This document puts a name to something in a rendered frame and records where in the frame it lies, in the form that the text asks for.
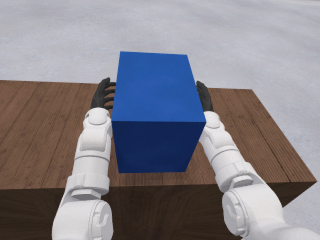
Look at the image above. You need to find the robot left upper arm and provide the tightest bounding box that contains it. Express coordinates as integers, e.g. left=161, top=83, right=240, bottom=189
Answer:
left=52, top=199, right=114, bottom=240

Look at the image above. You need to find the robot right upper arm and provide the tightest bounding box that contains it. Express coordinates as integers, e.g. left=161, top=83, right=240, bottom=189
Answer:
left=222, top=183, right=320, bottom=240

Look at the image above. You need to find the right robot forearm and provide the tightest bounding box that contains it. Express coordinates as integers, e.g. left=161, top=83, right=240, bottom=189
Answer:
left=199, top=111, right=285, bottom=219

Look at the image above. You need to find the carton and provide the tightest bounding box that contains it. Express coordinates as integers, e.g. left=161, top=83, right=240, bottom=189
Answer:
left=111, top=51, right=207, bottom=174

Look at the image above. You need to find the left robot forearm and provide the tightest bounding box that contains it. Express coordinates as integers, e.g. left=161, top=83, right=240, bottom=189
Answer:
left=52, top=107, right=112, bottom=240

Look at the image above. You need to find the robot right hand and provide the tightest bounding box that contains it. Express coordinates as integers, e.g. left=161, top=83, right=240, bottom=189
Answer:
left=196, top=81, right=214, bottom=112

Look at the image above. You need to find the robot left hand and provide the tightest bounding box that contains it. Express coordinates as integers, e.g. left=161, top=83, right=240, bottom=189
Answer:
left=90, top=77, right=116, bottom=110

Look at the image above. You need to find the pedestal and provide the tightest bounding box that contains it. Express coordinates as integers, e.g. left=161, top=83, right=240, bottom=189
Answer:
left=0, top=80, right=318, bottom=240

